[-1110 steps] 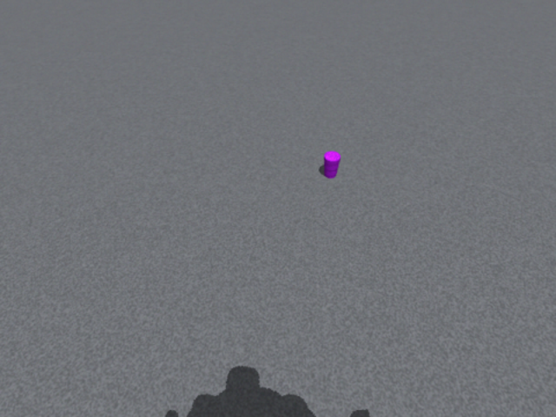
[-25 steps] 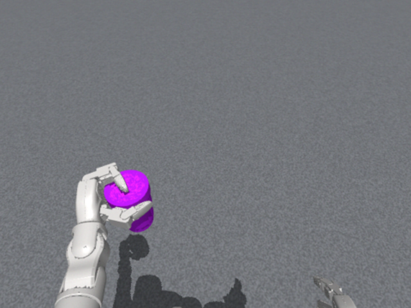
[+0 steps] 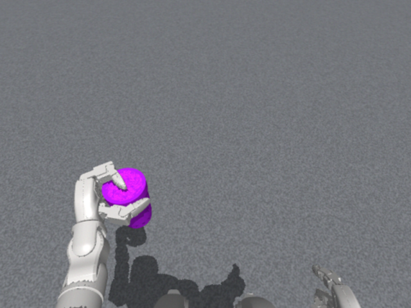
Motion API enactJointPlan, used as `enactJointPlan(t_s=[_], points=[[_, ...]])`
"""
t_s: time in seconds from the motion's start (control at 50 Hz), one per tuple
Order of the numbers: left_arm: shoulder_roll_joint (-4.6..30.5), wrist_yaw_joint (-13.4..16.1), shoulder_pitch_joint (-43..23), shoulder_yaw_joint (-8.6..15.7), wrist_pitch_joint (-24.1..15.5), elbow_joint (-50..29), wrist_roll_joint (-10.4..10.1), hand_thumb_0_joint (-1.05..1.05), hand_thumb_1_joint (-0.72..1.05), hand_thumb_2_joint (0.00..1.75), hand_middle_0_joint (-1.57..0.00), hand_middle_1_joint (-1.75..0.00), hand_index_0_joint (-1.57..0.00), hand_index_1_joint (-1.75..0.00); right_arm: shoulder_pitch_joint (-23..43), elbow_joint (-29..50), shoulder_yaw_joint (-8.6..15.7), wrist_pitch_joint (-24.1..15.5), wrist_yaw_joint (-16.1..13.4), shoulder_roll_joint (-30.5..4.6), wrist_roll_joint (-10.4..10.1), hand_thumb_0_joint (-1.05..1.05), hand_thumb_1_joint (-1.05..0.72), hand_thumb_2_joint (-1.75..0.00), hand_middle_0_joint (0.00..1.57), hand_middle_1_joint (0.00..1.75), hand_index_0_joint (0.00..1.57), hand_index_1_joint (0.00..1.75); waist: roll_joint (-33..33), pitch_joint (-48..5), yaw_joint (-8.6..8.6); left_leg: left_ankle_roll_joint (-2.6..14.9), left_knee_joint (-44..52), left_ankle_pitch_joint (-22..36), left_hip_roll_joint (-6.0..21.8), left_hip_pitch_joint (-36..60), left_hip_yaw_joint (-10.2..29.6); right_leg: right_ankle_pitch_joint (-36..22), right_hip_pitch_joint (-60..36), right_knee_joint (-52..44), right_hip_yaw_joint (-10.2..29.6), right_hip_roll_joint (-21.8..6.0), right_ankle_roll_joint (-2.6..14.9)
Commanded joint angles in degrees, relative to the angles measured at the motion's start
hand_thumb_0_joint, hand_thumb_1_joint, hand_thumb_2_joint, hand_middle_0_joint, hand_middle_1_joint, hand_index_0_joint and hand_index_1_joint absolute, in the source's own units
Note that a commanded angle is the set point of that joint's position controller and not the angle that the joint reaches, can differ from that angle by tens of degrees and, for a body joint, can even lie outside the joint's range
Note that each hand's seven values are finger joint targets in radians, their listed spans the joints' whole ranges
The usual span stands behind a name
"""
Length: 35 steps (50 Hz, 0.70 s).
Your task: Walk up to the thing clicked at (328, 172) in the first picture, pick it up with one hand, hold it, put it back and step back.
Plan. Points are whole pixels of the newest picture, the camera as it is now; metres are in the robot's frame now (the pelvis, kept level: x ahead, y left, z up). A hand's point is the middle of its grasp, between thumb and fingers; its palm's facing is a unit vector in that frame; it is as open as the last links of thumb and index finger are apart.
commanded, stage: crouch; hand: left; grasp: from the side
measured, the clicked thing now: (131, 201) +0.34 +0.17 -0.03
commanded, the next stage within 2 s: lower in 1.56 s
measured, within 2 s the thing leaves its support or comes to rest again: neither
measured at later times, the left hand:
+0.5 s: hand (140, 216) +0.39 +0.20 -0.22, palm faces +0.18 -0.98 -0.02, open 7.1 cm
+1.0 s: hand (145, 224) +0.43 +0.22 -0.41, palm faces +0.19 -0.98 -0.01, open 7.4 cm
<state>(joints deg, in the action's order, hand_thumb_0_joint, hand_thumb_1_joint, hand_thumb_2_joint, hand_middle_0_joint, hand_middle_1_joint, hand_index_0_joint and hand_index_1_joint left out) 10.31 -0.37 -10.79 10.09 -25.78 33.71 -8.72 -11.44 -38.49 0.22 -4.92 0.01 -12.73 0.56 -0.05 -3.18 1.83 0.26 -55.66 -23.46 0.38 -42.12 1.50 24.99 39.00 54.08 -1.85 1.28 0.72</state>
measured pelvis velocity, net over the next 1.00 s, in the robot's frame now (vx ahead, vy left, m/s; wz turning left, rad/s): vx -0.07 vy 0.00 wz -0.13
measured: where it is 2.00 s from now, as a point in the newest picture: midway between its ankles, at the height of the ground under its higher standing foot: outside the picture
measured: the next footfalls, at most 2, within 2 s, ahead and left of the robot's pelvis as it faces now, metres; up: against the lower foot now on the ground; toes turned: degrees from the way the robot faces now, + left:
none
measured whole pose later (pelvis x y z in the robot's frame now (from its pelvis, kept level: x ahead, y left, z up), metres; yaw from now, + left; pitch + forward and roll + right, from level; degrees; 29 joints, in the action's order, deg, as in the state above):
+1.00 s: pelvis -0.07 +0.00 -0.36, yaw -7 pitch +30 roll -7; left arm 32.1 -9.2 -44.2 32.0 -44.1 71.3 -5.2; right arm -5.8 -42.1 -6.8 -0.4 5.0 -16.2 8.0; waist -2.5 -3.3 10.3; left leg 0.2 -132.9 -38.0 1.9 -125.8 6.2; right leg 39.7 121.0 129.7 -7.4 2.5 1.4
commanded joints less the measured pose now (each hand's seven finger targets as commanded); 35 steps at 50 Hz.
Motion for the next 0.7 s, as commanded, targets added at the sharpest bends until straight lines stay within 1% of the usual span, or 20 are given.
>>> enactJointPlan(t_s=[0.0,0.08,0.12,0.16,0.18,0.2,0.24,0.26,0.28,0.32,0.34,0.36,0.38,0.42,0.5,0.54,0.58,0.6,0.64,0.68], points=[[7.9,-0.7,-20.7,3.9,-10.9,-9.1,-1.0,0.0,0.22,1.18,-1.26,-1.35,-1.27,-1.35,-0.7,5.8,3.5,-2.6,0.7,-8.2,0.4,0.0,-0.88,-0.9,0.2,0.3,0.2,0.3,1.4,-18.9,1.31,1.02,-1.0,4.7,-0.6,1.8,0.8,-8.3,5.0,0.1,0.9,-0.2,0.66],[10.7,-2.0,-23.7,6.2,-17.0,-5.1,-1.0,0.0,0.18,1.17,-1.25,-1.33,-1.26,-1.33,-0.6,5.5,3.6,-2.7,1.8,-9.3,1.0,0.0,-0.89,-0.9,0.2,0.3,0.2,0.3,5.0,-25.7,0.84,0.67,-10.6,4.5,-0.7,-5.7,1.9,-5.9,16.5,10.9,0.2,0.2,1.3],[11.8,-2.8,-26.5,6.4,-19.2,-3.9,-1.2,0.0,0.2,1.18,-1.26,-1.32,-1.26,-1.33,-1.1,5.6,3.6,-2.8,2.1,-9.8,1.2,0.0,-0.9,-0.9,0.2,0.3,0.2,0.3,4.8,-30.9,1.26,1.1,-16.0,6.0,-0.8,-9.5,1.9,-7.5,19.4,14.5,0.9,0.1,1.12],[13.2,-3.7,-29.2,6.6,-20.6,-2.8,-1.3,0.0,0.18,1.19,-1.26,-1.32,-1.26,-1.33,-1.1,5.4,3.3,-2.6,2.4,-10.2,1.4,0.0,-0.9,-0.91,0.2,0.3,0.2,0.3,5.4,-33.1,1.79,1.13,-20.1,5.6,-1.0,-14.2,1.9,-7.5,22.2,18.0,1.7,0.2,1.03],[14.0,-4.0,-28.4,7.5,-20.9,-1.7,-1.4,0.0,0.16,1.19,-1.24,-1.31,-1.24,-1.32,-1.5,4.9,3.3,-2.3,2.7,-10.4,1.5,0.0,-0.9,-0.91,0.2,0.3,0.2,0.3,6.0,-34.9,0.71,1.2,-21.9,6.6,-0.9,-15.1,1.7,-8.0,23.7,19.5,2.1,0.3,0.99],[13.3,-4.3,-28.8,7.0,-21.0,-0.8,-1.5,0.0,0.17,1.18,-1.24,-1.31,-1.24,-1.32,-1.4,5.0,3.4,-2.1,2.8,-10.8,1.6,0.0,-0.9,-0.91,0.2,0.3,0.2,0.3,5.8,-36.5,1.48,1.2,-23.5,7.5,-0.8,-16.1,1.9,-8.5,25.5,21.3,1.9,0.4,1.05],[14.7,-4.4,-28.5,9.7,-21.3,1.0,-2.0,0.0,0.17,1.21,-1.25,-1.33,-1.24,-1.34,-1.8,4.1,3.5,-1.4,3.1,-11.5,1.8,0.0,-0.91,-0.91,0.2,0.3,0.2,0.3,7.1,-38.0,0.32,0.93,-25.6,7.9,-0.8,-18.1,2.1,-7.5,29.1,24.5,1.4,0.7,1.36],[14.1,-4.2,-30.5,8.7,-21.4,0.6,-2.0,0.0,0.17,1.22,-1.25,-1.32,-1.25,-1.34,-1.8,4.2,3.6,-1.1,3.3,-11.8,1.8,0.0,-0.91,-0.91,0.2,0.3,0.2,0.3,7.0,-39.2,0.93,0.83,-26.5,7.7,-0.7,-18.5,2.4,-7.0,31.0,25.9,0.8,1.0,1.55],[15.7,-4.0,-32.4,10.5,-21.8,-0.3,-2.2,0.0,0.18,1.24,-1.25,-1.33,-1.25,-1.35,-1.3,4.3,3.6,-1.0,3.3,-11.8,1.9,0.0,-0.91,-0.91,0.2,0.3,0.2,0.3,7.3,-40.5,0.53,0.92,-27.9,7.0,-0.8,-20.0,2.3,-6.5,31.6,26.8,1.1,1.0,1.49],[15.0,-4.1,-33.6,9.4,-21.9,1.7,-1.8,0.0,0.23,1.26,-1.27,-1.36,-1.27,-1.38,-1.2,3.7,3.7,-0.7,3.5,-12.1,2.1,0.0,-0.91,-0.91,0.2,0.3,0.2,0.3,5.8,-41.7,1.76,1.19,-31.2,7.0,-0.5,-22.7,2.4,-6.9,33.8,29.1,1.1,1.2,1.35],[15.5,-4.2,-33.9,10.1,-22.0,3.2,-1.3,0.0,0.22,1.28,-1.28,-1.37,-1.28,-1.39,-2.1,2.7,3.9,-0.4,3.6,-12.5,2.3,0.0,-0.91,-0.91,0.2,0.3,0.2,0.3,5.6,-42.0,2.48,1.34,-32.9,7.4,-0.5,-24.3,2.6,-7.2,35.8,30.7,0.9,1.2,1.38],[15.8,-4.4,-34.2,10.4,-22.1,3.9,-1.1,0.0,0.22,1.26,-1.27,-1.36,-1.26,-1.37,-1.6,2.7,3.7,-0.3,3.7,-12.4,2.5,0.0,-0.92,-0.91,0.2,0.3,0.2,0.3,6.2,-41.9,1.99,1.1,-33.5,6.8,-0.5,-24.7,3.0,-5.9,38.5,32.6,0.2,1.4,1.67],[15.3,-4.5,-35.9,9.7,-22.3,4.2,-1.0,0.0,0.22,1.26,-1.27,-1.36,-1.26,-1.38,-1.3,2.8,3.7,-0.2,3.9,-12.5,2.6,0.0,-0.91,-0.91,0.2,0.3,0.2,0.3,7.0,-41.7,2.77,0.96,-34.2,4.9,-0.5,-26.2,3.2,-4.2,40.5,34.0,-0.2,1.4,1.87],[18.0,-4.6,-37.6,12.7,-22.8,6.7,-0.6,0.0,0.25,1.28,-1.27,-1.37,-1.27,-1.39,-1.7,2.2,3.7,0.0,4.0,-13.1,2.8,0.0,-0.91,-0.91,0.2,0.3,0.2,0.3,6.2,-43.1,2.83,0.84,-36.8,4.4,-0.1,-28.4,4.0,-3.2,44.5,37.5,-1.1,1.5,2.03],[20.7,-4.6,-41.4,15.3,-23.9,11.9,-0.3,0.0,0.23,1.28,-1.27,-1.38,-1.27,-1.39,-1.7,1.4,2.5,0.6,4.3,-12.8,3.6,0.0,-0.91,-0.91,0.2,0.3,0.2,0.3,5.5,-43.0,3.22,0.99,-42.8,0.9,-0.1,-36.7,3.0,-0.6,47.2,41.7,-0.5,1.4,1.75],[23.8,-4.8,-44.5,17.1,-24.8,13.2,0.2,0.0,0.24,1.29,-1.26,-1.38,-1.26,-1.4,-1.6,1.1,2.0,0.8,4.4,-12.6,4.1,0.0,-0.91,-0.91,0.2,0.3,0.2,0.3,6.4,-42.8,3.15,1.04,-45.4,-1.5,-0.1,-40.6,2.3,1.7,49.0,43.4,0.1,1.5,1.63],[24.7,-5.0,-45.0,17.7,-25.0,16.2,1.2,0.0,0.22,1.31,-1.27,-1.4,-1.27,-1.41,-1.8,0.7,1.7,1.2,4.6,-12.9,4.8,0.0,-0.91,-0.91,0.2,0.3,0.2,0.3,7.4,-43.4,3.5,0.92,-47.9,-2.1,0.0,-42.5,2.0,2.4,51.4,45.9,-0.1,1.6,1.74],[27.1,-5.3,-47.1,19.0,-25.6,15.4,1.3,0.0,0.22,1.31,-1.26,-1.39,-1.26,-1.41,-1.4,0.5,1.1,1.3,4.6,-12.8,5.0,0.0,-0.91,-0.91,0.2,0.3,0.2,0.3,8.1,-44.0,3.42,0.94,-49.4,-2.5,-0.1,-44.6,1.7,2.4,50.8,47.1,0.2,1.6,1.62],[27.5,-5.7,-46.6,19.6,-25.6,18.9,1.7,0.0,0.22,1.3,-1.26,-1.39,-1.26,-1.4,-2.2,0.3,1.0,1.5,4.8,-13.2,5.4,0.0,-0.92,-0.91,0.2,0.3,0.2,0.3,7.5,-45.5,3.92,0.97,-51.6,-2.1,0.1,-46.0,1.4,2.1,51.6,49.0,-0.1,1.8,1.49],[29.8,-6.7,-49.6,20.2,-25.7,18.7,2.3,0.0,0.21,1.28,-1.24,-1.37,-1.25,-1.38,-1.8,0.2,0.7,1.8,4.8,-14.0,5.6,0.0,-0.92,-0.91,0.2,0.3,0.2,0.3,11.3,-44.7,4.5,0.54,-52.1,-4.3,0.2,-45.4,1.9,4.1,56.6,52.1,-1.7,2.1,2.08]])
